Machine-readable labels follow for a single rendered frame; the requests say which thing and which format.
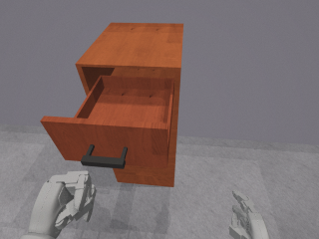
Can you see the handle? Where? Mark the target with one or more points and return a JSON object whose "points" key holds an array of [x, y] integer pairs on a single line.
{"points": [[104, 161]]}

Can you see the right robot hand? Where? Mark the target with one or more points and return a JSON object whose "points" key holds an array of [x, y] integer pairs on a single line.
{"points": [[252, 223]]}

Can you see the drawer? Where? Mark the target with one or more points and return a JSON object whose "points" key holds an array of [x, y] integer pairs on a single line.
{"points": [[118, 112]]}

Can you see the left robot hand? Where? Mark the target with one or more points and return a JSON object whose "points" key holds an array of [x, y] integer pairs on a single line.
{"points": [[73, 191]]}

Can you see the cabinet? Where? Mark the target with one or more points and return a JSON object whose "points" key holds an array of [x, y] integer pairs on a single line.
{"points": [[149, 50]]}

